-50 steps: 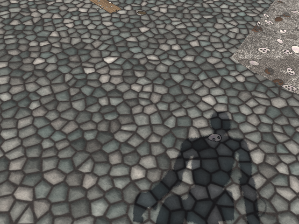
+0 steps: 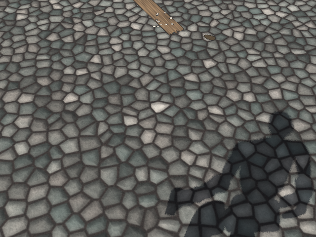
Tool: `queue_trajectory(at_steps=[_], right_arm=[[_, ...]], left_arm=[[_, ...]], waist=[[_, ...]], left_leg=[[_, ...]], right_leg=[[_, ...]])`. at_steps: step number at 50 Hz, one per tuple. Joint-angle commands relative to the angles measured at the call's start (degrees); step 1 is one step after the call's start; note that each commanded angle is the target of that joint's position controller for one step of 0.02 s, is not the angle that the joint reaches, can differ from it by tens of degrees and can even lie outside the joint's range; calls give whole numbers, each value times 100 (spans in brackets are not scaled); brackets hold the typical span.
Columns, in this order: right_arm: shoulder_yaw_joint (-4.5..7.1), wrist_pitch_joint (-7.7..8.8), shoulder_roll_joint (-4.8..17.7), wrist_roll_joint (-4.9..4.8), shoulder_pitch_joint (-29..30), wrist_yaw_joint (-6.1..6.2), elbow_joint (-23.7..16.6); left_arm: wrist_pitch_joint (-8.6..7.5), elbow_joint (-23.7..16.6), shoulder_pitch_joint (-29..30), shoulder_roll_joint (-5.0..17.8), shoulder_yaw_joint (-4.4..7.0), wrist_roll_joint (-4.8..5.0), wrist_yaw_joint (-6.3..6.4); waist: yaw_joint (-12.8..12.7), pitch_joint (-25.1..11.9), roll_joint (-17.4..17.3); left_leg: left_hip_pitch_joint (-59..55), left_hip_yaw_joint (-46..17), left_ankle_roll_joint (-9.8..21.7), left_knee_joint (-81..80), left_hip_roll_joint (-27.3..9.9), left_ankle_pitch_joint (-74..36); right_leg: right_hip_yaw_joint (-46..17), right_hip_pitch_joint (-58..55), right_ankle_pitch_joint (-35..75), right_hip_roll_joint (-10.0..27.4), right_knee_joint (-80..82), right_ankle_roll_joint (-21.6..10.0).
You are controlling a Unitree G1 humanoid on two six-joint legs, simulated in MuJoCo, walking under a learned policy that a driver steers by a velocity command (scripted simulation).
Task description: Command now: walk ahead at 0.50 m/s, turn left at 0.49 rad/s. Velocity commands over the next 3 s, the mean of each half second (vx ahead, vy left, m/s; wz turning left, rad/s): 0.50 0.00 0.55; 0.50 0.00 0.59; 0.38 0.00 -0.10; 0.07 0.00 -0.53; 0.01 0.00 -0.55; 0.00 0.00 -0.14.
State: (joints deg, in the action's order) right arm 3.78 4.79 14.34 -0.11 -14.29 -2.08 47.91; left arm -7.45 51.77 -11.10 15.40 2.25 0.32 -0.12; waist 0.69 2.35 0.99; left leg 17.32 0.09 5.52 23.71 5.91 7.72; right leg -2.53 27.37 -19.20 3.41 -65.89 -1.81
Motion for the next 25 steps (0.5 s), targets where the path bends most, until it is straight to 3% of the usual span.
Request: queue_trajectory(at_steps=[1,3,7,11,14,15,16,17,18,19,20,21,22,23,25], right_arm=[[170,90,767,-44,-5,90,-441],[224,72,954,-73,-249,185,-411],[242,1,989,-96,-558,278,-366],[246,-48,952,-145,-844,291,-255],[273,-127,990,-122,-796,355,-308],[271,-156,970,-114,-720,362,-355],[222,-168,837,-99,-616,352,-437],[112,-150,571,-28,-478,319,-586],[-10,-85,180,-151,-1231,303,-708],[7,-66,538,-232,-1420,317,-696],[130,-96,1017,-239,-956,318,-682],[154,-139,1045,-182,-574,328,-757],[162,-153,954,-117,-340,317,-844],[180,-187,855,-106,-309,289,-884],[134,-258,579,-158,-364,243,-950]], left_arm=[[58,-365,-156,533,181,-87,59],[109,-569,338,471,174,-126,86],[70,-861,1191,308,124,-73,40],[15,-1133,1642,456,147,1,-22],[-86,-1192,1545,680,215,23,-82],[-120,-1131,1260,749,252,26,-80],[-148,-992,691,901,336,-12,-52],[-160,-886,-195,1172,423,-96,-9],[-73,-748,-977,1671,567,-163,26],[-19,-698,-975,1282,486,-20,-15],[13,-832,-656,807,362,11,-13],[62,-894,-341,658,305,-22,-7],[90,-866,-103,552,263,-47,-17],[87,-844,13,473,228,-90,-17],[48,-763,38,543,264,-82,-35]], waist=[[-210,-447,-216],[-94,-255,-239],[198,-134,-493],[332,-129,-612],[188,-176,-733],[33,-273,-827],[-250,-608,-804],[-671,-1362,-483],[-525,-2272,1088],[-469,-2250,1588],[-561,-1396,844],[-498,-872,357],[-380,-447,230],[-237,-295,355],[-140,-203,476]], left_leg=[[-757,-1857,1151,-1246,-1589,-1369],[-583,-1675,1099,-1334,-1486,-1353],[-283,-1389,702,-1245,-1116,-706],[-709,-1821,576,-897,-1286,-432],[-1180,-2291,516,-380,-1477,-572],[-1206,-2363,469,-149,-1437,-799],[-1077,-2250,328,401,-1164,-1150],[-416,-1878,133,1759,-835,-801],[1629,-1065,-322,3681,-9,1279],[2603,-1055,-370,4695,-310,2652],[2897,-1097,-394,5046,-601,2214],[2770,-867,-430,5012,-828,1757],[2619,-797,-449,4729,-982,1452],[2391,-784,-432,4514,-1155,1252],[2166,-625,-444,4306,-1281,1042]], right_leg=[[-186,727,342,308,668,191],[-110,919,993,214,1471,369],[-30,425,2438,-151,3153,392],[-169,206,2510,-295,3756,327],[-242,-49,1833,-318,4028,202],[-165,-434,1656,-346,4149,108],[-124,-1297,1675,-287,4316,-63],[-730,-2770,1567,466,4080,-414],[-2966,-5019,838,1818,4222,-1326],[-4206,-5103,-261,2221,4664,-1486],[-3444,-4333,-553,1967,4797,-1200],[-2607,-3544,-95,1711,4903,-979],[-2056,-2841,449,1471,5106,-912],[-1614,-2422,784,1287,5272,-836],[-1022,-2023,1183,1148,5577,-876]])
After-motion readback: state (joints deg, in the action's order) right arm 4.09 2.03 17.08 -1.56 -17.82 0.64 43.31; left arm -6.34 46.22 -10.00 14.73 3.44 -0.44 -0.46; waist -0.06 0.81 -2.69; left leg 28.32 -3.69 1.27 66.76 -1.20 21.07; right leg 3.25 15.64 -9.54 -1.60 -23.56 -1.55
